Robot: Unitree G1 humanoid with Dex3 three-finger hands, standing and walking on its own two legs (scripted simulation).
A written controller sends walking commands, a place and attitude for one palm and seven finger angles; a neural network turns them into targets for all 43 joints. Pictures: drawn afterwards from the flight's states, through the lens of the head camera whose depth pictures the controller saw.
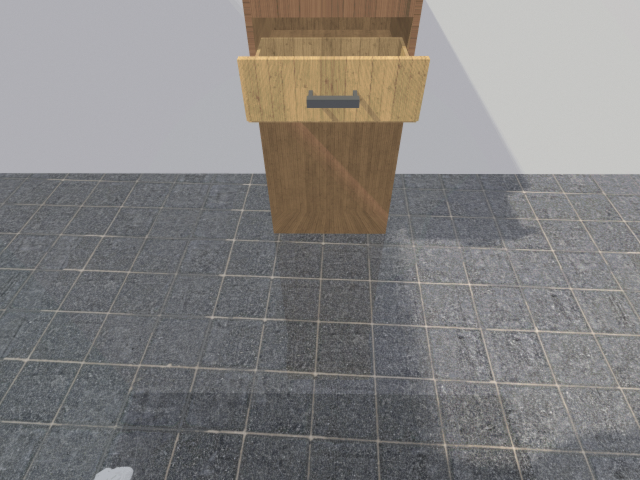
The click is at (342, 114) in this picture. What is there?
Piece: drawer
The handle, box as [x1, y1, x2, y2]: [307, 90, 359, 107]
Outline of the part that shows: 307,96 307,107 358,107 359,102 356,90 353,90 352,96 313,96 312,90 309,90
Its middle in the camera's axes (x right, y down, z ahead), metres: +0.03 -0.35 +0.95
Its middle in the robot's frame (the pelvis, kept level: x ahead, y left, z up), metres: +0.95 +0.02 +0.03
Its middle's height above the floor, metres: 0.81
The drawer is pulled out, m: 0.29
